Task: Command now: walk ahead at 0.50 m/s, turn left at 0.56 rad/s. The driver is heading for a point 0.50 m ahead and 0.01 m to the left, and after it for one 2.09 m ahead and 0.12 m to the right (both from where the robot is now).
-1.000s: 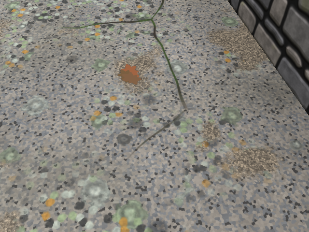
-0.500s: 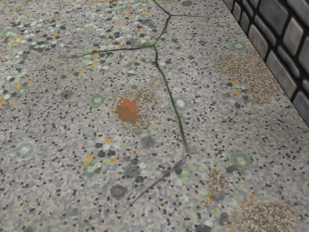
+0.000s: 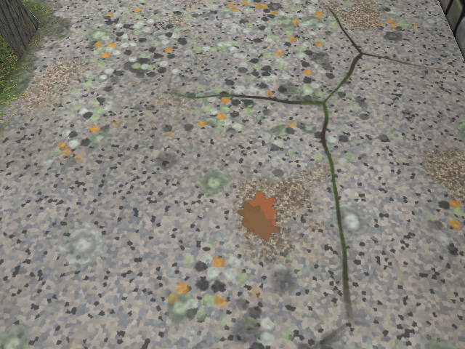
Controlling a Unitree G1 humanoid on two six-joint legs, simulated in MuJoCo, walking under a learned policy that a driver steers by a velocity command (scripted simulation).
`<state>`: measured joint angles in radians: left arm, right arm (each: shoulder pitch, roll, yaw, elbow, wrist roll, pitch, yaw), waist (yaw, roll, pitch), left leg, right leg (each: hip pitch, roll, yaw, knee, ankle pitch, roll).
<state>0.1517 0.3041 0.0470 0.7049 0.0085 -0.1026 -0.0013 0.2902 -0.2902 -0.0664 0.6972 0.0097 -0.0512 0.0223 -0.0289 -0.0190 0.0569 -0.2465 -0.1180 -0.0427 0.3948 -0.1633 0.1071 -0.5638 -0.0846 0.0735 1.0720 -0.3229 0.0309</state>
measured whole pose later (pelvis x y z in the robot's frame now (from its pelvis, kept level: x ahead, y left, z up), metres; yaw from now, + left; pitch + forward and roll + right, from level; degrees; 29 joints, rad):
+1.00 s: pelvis +0.40 +0.01 +0.00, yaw +4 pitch +1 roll +1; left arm 0.21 0.31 0.07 0.75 -0.01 0.06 0.02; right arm 0.11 -0.27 -0.06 0.73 -0.02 -0.01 -0.02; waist 0.00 -0.02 0.05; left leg -0.31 0.05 0.14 0.43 -0.13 0.02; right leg -0.50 -0.07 -0.01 0.90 -0.37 0.07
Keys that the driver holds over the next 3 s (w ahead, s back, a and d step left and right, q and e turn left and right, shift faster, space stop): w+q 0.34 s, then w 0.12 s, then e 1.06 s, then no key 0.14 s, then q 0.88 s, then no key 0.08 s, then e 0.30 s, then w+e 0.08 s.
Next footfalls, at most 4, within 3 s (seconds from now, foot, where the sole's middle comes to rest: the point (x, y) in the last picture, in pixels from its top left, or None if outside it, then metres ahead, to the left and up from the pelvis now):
0.26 right None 0.34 -0.14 -0.78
0.70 left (179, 337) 0.49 0.15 -0.78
1.10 right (273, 342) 0.47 -0.11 -0.78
1.58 left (195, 329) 0.51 0.11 -0.78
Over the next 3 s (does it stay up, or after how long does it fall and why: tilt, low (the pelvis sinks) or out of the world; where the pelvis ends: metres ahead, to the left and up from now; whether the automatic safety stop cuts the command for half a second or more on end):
stays up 0.45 0.02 -0.01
